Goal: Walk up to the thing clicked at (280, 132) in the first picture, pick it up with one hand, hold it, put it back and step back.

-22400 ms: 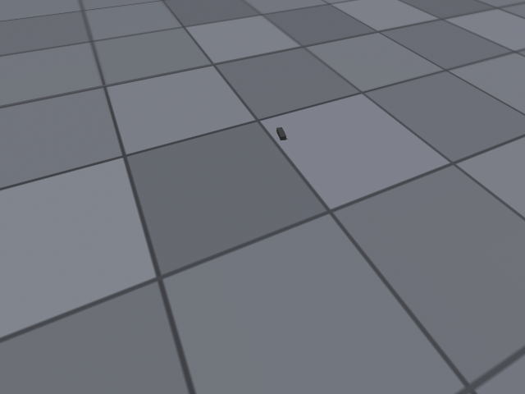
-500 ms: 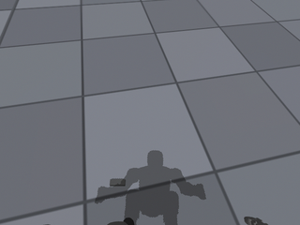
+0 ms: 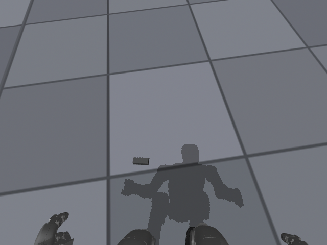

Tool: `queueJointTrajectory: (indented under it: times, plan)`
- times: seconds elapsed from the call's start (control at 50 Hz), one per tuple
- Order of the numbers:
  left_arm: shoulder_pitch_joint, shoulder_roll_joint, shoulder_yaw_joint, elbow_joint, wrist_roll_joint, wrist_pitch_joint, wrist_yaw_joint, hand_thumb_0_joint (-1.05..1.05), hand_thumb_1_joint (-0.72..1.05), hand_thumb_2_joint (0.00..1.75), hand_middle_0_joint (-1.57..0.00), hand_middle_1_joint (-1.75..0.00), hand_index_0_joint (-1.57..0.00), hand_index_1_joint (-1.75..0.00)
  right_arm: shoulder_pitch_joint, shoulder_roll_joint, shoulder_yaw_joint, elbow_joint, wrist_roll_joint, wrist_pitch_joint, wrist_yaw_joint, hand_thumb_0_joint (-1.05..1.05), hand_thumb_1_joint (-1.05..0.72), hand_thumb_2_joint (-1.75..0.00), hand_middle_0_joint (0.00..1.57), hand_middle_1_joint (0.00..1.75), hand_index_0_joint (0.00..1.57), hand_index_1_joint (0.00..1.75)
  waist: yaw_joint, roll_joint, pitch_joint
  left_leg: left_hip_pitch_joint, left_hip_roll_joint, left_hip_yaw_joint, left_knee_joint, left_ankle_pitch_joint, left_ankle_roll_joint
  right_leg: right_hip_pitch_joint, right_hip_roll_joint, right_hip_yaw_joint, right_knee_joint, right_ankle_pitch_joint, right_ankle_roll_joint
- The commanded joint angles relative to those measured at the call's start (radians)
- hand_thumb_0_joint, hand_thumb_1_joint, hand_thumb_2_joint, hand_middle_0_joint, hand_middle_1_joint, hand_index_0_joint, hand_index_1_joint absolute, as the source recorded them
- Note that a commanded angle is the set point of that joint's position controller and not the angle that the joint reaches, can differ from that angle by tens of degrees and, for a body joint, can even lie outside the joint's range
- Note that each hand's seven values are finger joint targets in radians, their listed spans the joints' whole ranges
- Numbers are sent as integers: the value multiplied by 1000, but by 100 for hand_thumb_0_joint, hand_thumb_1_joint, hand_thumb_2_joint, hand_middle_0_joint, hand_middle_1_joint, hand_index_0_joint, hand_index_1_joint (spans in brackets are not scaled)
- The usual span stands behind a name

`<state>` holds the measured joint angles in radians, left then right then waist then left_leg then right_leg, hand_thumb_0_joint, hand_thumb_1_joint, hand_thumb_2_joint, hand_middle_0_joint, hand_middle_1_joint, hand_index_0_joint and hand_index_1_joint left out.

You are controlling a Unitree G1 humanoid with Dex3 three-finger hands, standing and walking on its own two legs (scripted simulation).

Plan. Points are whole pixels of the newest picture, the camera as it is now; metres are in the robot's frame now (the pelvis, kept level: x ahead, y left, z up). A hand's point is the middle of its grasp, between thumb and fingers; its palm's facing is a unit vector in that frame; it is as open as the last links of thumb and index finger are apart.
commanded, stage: walk up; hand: left
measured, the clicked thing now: (140, 161) +0.55 +0.20 -0.74
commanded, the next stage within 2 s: stand in 1.82 s
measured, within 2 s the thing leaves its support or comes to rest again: neither
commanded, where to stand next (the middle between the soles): +0.15 -0.02 m, yaw -2 degrees
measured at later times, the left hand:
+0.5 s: hand out of the picture -0.08 +0.29 -0.14, palm faces -0.09 -0.90 -0.43, open 7.3 cm
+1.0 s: hand out of the picture -0.07 +0.29 -0.14, palm faces -0.07 -0.94 -0.34, open 7.3 cm
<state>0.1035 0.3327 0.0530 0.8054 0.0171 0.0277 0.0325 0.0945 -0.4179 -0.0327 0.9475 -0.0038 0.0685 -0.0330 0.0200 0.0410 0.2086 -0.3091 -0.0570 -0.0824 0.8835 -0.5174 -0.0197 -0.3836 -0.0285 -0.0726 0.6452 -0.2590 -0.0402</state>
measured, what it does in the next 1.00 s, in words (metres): walks backwards: left foot, then right foot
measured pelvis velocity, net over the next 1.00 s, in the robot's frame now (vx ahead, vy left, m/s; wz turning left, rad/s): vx -0.18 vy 0.04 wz -0.08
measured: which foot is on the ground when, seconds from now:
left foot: up 0.00-0.04, down 0.06-0.48, up 0.50-0.70, down 0.72-1.00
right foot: down 0.00-0.10, up 0.12-0.42, down 0.44-1.00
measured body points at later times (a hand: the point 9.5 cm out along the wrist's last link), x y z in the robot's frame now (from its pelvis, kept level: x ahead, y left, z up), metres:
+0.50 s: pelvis -0.15 +0.02 +0.00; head -0.11 +0.00 +0.45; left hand -0.07 +0.34 -0.11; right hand -0.05 -0.30 -0.12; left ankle -0.06 +0.12 -0.72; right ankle -0.19 -0.10 -0.72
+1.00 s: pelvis -0.18 +0.04 +0.01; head -0.18 +0.05 +0.46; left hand -0.06 +0.34 -0.11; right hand -0.14 -0.28 -0.11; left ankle -0.17 +0.17 -0.72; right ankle -0.19 -0.09 -0.72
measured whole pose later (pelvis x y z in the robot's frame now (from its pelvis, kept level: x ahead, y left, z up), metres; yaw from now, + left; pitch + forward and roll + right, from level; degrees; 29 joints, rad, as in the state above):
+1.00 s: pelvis -0.18 +0.04 +0.01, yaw -4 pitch -3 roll -1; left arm 0.17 0.36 0.05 0.97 0.03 -0.02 -0.02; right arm 0.22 -0.37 -0.04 0.99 -0.01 0.00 0.01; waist 0.00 0.00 0.06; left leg -0.24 0.02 -0.05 0.67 -0.41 -0.01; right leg -0.19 0.01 -0.01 0.53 -0.29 -0.01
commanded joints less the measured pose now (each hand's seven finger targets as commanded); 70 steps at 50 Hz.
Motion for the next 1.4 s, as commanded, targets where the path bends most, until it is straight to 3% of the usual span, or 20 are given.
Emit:
queueJointTrajectory:
  times: [0.0,0.06,0.1,0.12,0.2,0.32,0.4,0.48,0.54,0.68,0.74,0.78,0.88,0.96,1.08,1.14,1.24,1.28,1.32,1.38]
  plan:
    - [94,292,87,-54,-3,9,23,0,90,90,-20,-30,-20,-30,78,-152,-52,-69,-14,-27,0,0,-90,-90,20,30,20,30,18,-250,-350,-34,34,52,-248,54,18,423,-250,291,-59,701,-133]
    - [4,286,75,-91,-11,13,12,0,90,90,-20,-30,-20,-30,141,-194,-80,-53,-25,-23,12,0,-90,-90,20,30,20,30,-55,-97,-345,138,122,-23,-433,419,92,179,-164,231,18,323,-39]
    - [-74,250,81,-98,-11,9,20,0,90,90,-20,-30,-20,-30,24,-332,-107,-103,-30,-17,28,0,-90,-90,20,30,20,30,-91,310,-266,19,437,-408,-575,568,330,-8,115,74,380,-370,41]
    - [-84,261,85,-88,7,13,23,0,90,90,-20,-30,-20,-30,-13,-323,-109,-115,-41,-26,22,0,-90,-90,20,30,20,30,-83,247,-205,-68,472,-431,-594,551,363,5,100,212,541,-416,39]
    - [78,242,86,-12,-17,13,11,0,90,90,-20,-30,-20,-30,-108,-173,-64,-162,-44,-29,14,0,-90,-90,20,30,20,30,24,68,-125,-6,264,-110,-509,634,213,-82,139,211,651,-250,28]
    - [85,214,53,-16,-8,-41,2,0,90,90,-20,-30,-20,-30,40,-187,-77,-138,-32,-38,27,0,-90,-90,20,30,20,30,-72,142,-290,355,272,-120,-418,443,242,-43,44,119,77,-245,79]
    - [207,216,58,80,8,-69,5,0,90,90,-20,-30,-20,-30,4,-205,-79,-143,-24,-17,41,0,-90,-90,20,30,20,30,-15,99,-309,182,240,-77,-334,331,181,253,74,37,-356,-6,43]
    - [8,403,99,9,36,-73,4,0,90,90,-20,-30,-20,-30,-48,-174,-77,-138,-16,-20,37,0,-90,-90,20,30,20,30,9,-254,-109,-14,97,-86,64,-18,11,-80,-377,630,-402,-278,-230]
    - [-26,276,71,8,21,-82,1,0,90,90,-20,-30,-20,-30,8,-154,-67,-88,-1,-38,47,0,-90,-90,20,30,20,30,-35,-172,-83,-52,36,-52,29,74,12,27,-202,336,-335,3,-137]
    - [48,282,71,24,15,-48,-29,0,90,90,-20,-30,-20,-30,102,-118,-56,-30,-19,-98,37,0,-90,-90,20,30,20,30,-19,-217,-197,131,13,113,-540,222,-1,203,-116,227,-171,23,-68]
    - [44,188,40,31,-11,-39,-33,0,90,90,-20,-30,-20,-30,100,-242,-83,-30,-34,-121,22,0,-90,-90,20,30,20,30,-17,76,-239,241,331,-375,-619,123,154,-27,42,87,54,-200,22]
    - [20,262,63,50,4,-43,-34,0,90,90,-20,-30,-20,-30,52,-257,-88,-42,-31,-119,29,0,-90,-90,20,30,20,30,-17,60,-151,34,362,-361,-642,-15,236,86,-19,144,104,-261,12]
    - [92,216,58,106,5,-68,-35,0,90,90,-20,-30,-20,-30,26,-159,-53,-48,-15,-112,35,0,-90,-90,20,30,20,30,28,109,-168,-22,190,-87,-460,302,83,313,5,109,-265,4,-7]
    - [17,350,85,83,19,-75,-32,0,90,90,-20,-30,-20,-30,92,-144,-55,-45,-14,-101,27,0,-90,-90,20,30,20,30,-4,-147,-132,-92,64,48,-56,-34,19,168,-331,516,-427,-350,-201]
    - [-61,222,36,66,-3,-61,-46,0,90,90,-20,-30,-20,-30,181,-149,-63,7,-29,-136,28,0,-90,-90,20,30,20,30,-67,-72,-190,226,150,-75,-541,343,60,37,-88,151,-114,135,-22]
    - [-7,235,42,103,-13,-47,-42,0,90,90,-20,-30,-20,-30,80,-247,-78,-19,-25,-142,24,0,-90,-90,20,30,20,30,-20,36,-172,103,385,-340,-613,242,235,69,-3,108,60,-253,18]
    - [59,215,32,151,-13,-75,-33,0,90,90,-20,-30,-20,-30,21,-171,-51,-24,-10,-133,21,0,-90,-90,20,30,20,30,17,68,-254,170,220,-35,-398,770,94,242,-35,116,-232,197,9]
    - [86,258,40,162,-10,-83,-22,0,90,90,-20,-30,-20,-30,25,-145,-44,-31,8,-123,17,0,-90,-90,20,30,20,30,8,5,-331,105,142,31,-311,662,48,375,-106,211,-213,443,-35]
    - [6,301,38,146,-7,-82,-25,0,90,90,-20,-30,-20,-30,49,-107,-38,-20,7,-113,18,0,-90,-90,20,30,20,30,-29,-73,-303,98,102,59,-356,342,35,297,-186,274,-224,307,-88]
    - [-52,248,20,127,-12,-71,-27,0,90,90,-20,-30,-20,-30,41,-157,-49,16,-11,-118,19,0,-90,-90,20,30,20,30,-35,-65,-257,188,167,-12,-454,490,65,199,-93,160,-175,285,-21]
